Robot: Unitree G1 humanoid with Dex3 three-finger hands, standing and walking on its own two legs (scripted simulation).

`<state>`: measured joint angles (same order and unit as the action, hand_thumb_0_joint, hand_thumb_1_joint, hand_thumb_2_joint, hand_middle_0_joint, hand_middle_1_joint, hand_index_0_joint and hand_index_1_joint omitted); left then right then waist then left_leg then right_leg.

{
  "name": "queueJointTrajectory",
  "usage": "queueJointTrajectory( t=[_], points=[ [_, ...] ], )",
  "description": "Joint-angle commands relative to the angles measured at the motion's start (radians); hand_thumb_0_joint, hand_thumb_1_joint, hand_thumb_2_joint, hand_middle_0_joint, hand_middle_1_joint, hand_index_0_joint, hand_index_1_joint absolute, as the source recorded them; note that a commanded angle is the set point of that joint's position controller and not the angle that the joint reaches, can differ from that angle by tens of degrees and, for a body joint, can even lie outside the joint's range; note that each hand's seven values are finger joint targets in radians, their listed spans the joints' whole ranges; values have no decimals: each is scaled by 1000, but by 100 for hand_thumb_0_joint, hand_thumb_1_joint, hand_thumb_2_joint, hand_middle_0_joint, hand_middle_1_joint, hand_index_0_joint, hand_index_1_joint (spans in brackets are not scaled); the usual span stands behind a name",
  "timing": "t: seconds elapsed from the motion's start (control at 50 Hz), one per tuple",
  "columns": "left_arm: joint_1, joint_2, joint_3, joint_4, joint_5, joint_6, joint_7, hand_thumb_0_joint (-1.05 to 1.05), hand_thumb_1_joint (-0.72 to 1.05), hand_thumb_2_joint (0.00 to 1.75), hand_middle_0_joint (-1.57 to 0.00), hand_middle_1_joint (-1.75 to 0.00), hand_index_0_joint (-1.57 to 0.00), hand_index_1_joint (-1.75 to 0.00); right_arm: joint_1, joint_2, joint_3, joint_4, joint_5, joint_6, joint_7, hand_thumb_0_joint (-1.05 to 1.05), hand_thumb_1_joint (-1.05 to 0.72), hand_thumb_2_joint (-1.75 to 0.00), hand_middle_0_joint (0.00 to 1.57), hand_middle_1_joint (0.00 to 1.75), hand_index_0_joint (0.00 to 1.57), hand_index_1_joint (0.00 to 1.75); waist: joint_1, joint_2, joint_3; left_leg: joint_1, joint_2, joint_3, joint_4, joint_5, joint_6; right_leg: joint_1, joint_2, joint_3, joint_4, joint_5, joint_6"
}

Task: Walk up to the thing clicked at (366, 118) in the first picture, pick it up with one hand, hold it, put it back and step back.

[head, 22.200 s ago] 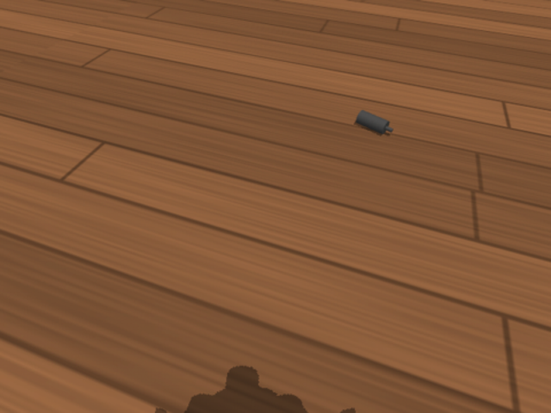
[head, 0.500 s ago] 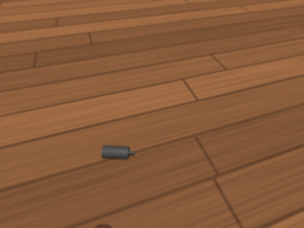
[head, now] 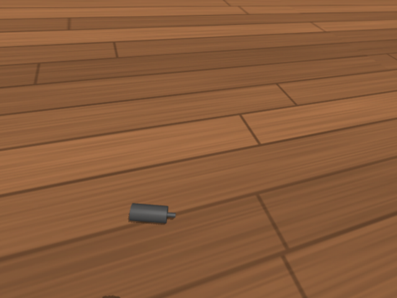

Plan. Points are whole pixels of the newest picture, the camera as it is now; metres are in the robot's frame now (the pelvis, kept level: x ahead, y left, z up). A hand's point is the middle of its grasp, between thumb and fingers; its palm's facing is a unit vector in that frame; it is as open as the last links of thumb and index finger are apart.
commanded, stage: walk up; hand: left
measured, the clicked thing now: (153, 213) +0.66 +0.16 -0.72
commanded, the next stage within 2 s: none
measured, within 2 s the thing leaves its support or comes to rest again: neither
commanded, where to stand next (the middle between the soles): +0.27 -0.04 m, yaw -2 degrees
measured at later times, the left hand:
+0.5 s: hand (107, 242) +0.28 +0.20 -0.11, palm faces -0.05 -0.92 -0.38, open 7.4 cm
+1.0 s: hand (105, 250) +0.28 +0.21 -0.17, palm faces -0.05 -0.92 -0.38, open 7.4 cm
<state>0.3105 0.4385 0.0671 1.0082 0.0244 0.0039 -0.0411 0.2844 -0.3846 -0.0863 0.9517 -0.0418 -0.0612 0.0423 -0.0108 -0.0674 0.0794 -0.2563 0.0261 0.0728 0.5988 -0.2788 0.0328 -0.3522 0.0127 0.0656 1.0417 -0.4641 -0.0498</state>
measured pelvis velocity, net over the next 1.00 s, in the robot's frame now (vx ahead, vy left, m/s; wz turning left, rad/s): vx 0.19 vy -0.05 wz -0.04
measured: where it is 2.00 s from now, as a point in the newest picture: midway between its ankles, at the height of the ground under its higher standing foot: outside the picture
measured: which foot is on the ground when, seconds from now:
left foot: down 0.00-0.36, up 0.38-0.68, down 0.70-1.00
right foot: up 0.00-0.30, down 0.32-0.74, up 0.76-0.96, down 0.98-1.00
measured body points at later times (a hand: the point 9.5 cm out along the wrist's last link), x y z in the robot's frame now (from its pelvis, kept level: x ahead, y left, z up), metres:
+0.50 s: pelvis +0.17 -0.05 +0.01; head +0.19 -0.08 +0.45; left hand +0.28 +0.25 -0.09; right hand +0.21 -0.37 -0.12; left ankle +0.14 +0.10 -0.65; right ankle +0.21 -0.16 -0.73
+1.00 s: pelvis +0.19 -0.05 -0.01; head +0.24 -0.05 +0.43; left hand +0.28 +0.26 -0.14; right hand +0.31 -0.37 -0.12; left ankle +0.29 +0.07 -0.73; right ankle +0.16 -0.19 -0.73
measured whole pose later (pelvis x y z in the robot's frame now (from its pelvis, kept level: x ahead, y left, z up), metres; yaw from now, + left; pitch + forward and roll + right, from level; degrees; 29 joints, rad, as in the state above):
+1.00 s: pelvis +0.19 -0.05 -0.01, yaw -2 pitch -2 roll -2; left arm 0.17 0.39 0.03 0.95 0.00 0.00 0.01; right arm 0.10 -0.39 -0.02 0.86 -0.02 0.01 0.00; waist 0.01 0.02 0.15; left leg -0.45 0.06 -0.01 0.71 -0.23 0.00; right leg -0.23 0.01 0.00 0.67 -0.41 0.00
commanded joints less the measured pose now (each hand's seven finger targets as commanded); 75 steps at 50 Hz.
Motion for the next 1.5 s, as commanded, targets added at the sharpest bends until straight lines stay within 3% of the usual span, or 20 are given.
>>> queueJointTrajectory(
  t=[0.0,0.18,0.3,0.34,0.38,0.48,0.6,0.66,0.68,0.72,0.74,0.76,0.82,0.94,0.98,1.02,1.06,1.12,1.28,1.48],
  points=[
    [27,198,47,-77,-11,-39,-2,0,90,90,-20,-30,-20,-30,11,-274,-57,-100,24,-43,-24,0,-90,-90,20,30,20,30,4,185,61,65,266,-340,-400,-150,154,-205,-85,64,-22,125,22],
    [-133,134,40,-189,-3,-42,-39,0,90,90,-20,-30,-20,-30,85,-286,-56,-147,30,-43,-22,0,-90,-90,20,30,20,30,-33,199,55,91,216,-124,-331,134,153,-97,-96,-77,-377,293,30],
    [67,172,67,-146,-4,-73,-12,0,90,90,-20,-30,-20,-30,105,-211,-22,-192,39,-21,-31,0,-90,-90,20,30,20,30,76,1,-125,27,119,-21,157,372,80,327,-30,-115,-576,314,-27],
    [141,296,101,-166,-14,-79,4,0,90,90,-20,-30,-20,-30,169,-162,1,-206,50,-17,-35,0,-90,-90,20,30,20,30,94,-252,-175,-309,-71,-13,531,-233,6,503,-400,506,-741,260,-185],
    [87,269,92,-191,-34,-68,11,0,90,90,-20,-30,-20,-30,108,-251,-23,-174,36,-11,-49,0,-90,-90,20,30,20,30,90,-118,-88,-314,3,-122,623,-270,6,351,-411,472,-721,341,-262],
    [-36,178,49,-234,-26,-73,29,0,90,90,-20,-30,-20,-30,159,-176,-7,-140,43,12,-34,0,-90,-90,20,30,20,30,8,-72,-17,-158,3,-99,485,-94,-20,78,-218,40,-677,645,-173],
    [-67,174,29,-245,-20,-56,47,0,90,90,-20,-30,-20,-30,56,-151,1,-128,42,10,-50,0,-90,-90,20,30,20,30,31,-84,-85,-54,5,-54,107,28,-48,120,-250,3,-534,862,-165],
    [-129,180,17,-248,-41,-30,52,0,90,90,-20,-30,-20,-30,70,-173,-13,-108,30,13,-57,0,-90,-90,20,30,20,30,-16,-36,-107,94,-19,-57,-29,211,-7,8,-235,14,-415,638,-108],
    [-128,158,11,-248,-45,-21,54,0,90,90,-20,-30,-20,-30,72,-211,-22,-109,22,12,-60,0,-90,-90,20,30,20,30,-24,38,-107,102,28,-128,-88,322,12,-21,-202,7,-377,497,-71],
    [-50,116,2,-226,-64,2,59,0,90,90,-20,-30,-20,-30,-27,-306,-31,-156,23,13,-61,0,-90,-90,20,30,20,30,29,251,-130,49,308,-487,-218,432,171,-39,13,-70,-154,-68,16],
    [-27,148,9,-200,-58,18,68,0,90,90,-20,-30,-20,-30,-64,-325,-36,-161,29,14,-61,0,-90,-90,20,30,20,30,20,288,-145,24,360,-547,-218,366,259,-1,-17,-15,-40,-176,17],
    [-40,151,10,-178,-53,18,69,0,90,90,-20,-30,-20,-30,-89,-293,-29,-150,28,17,-63,0,-90,-90,20,30,20,30,26,259,-122,-23,341,-531,-216,359,261,7,-31,6,-15,-166,22],
    [-57,155,22,-153,-47,11,56,0,90,90,-20,-30,-20,-30,-121,-258,-10,-159,29,23,-67,0,-90,-90,20,30,20,30,29,268,-151,-21,223,-322,-145,426,185,11,-21,-9,-39,-112,14],
    [7,111,13,-67,-26,-26,64,0,90,90,-20,-30,-20,-30,-174,-229,1,-148,30,59,-50,0,-90,-90,20,30,20,30,57,229,-211,46,155,-242,2,299,118,174,-10,-100,-607,159,36],
    [-41,187,23,-83,2,-52,76,0,90,90,-20,-30,-20,-30,-182,-156,24,-150,52,66,-41,0,-90,-90,20,30,20,30,41,57,-148,-136,64,-172,110,215,24,216,-193,197,-666,263,-26],
    [-197,310,40,-120,5,-51,73,0,90,90,-20,-30,-20,-30,-197,-205,-1,-126,36,74,-47,0,-90,-90,20,30,20,30,9,-82,-50,-62,13,-150,219,-208,-13,-50,-389,356,-677,276,-186],
    [-255,224,21,-130,-6,-53,67,0,90,90,-20,-30,-20,-30,-162,-209,-6,-87,39,66,-34,0,-90,-90,20,30,20,30,-36,-22,-13,15,20,-133,87,-89,-3,-60,-272,152,-609,293,-109],
    [-206,174,8,-94,-14,-62,63,0,90,90,-20,-30,-20,-30,-195,-186,4,-66,42,46,-27,0,-90,-90,20,30,20,30,0,-7,-78,128,63,-189,-46,358,36,12,-138,18,-552,370,9],
    [-219,155,-8,-47,-14,-50,50,0,90,90,-20,-30,-20,-30,-232,-202,24,4,32,49,-18,0,-90,-90,20,30,20,30,12,56,-35,20,71,-250,-222,-95,10,70,-125,21,-688,-19,4],
    [-206,147,-9,17,-20,-50,47,0,90,90,-20,-30,-20,-30,-233,-190,36,62,32,34,-24,0,-90,-90,20,30,20,30,25,137,-102,13,87,-258,-282,59,3,235,-114,-24,-700,187,14]
  ],
)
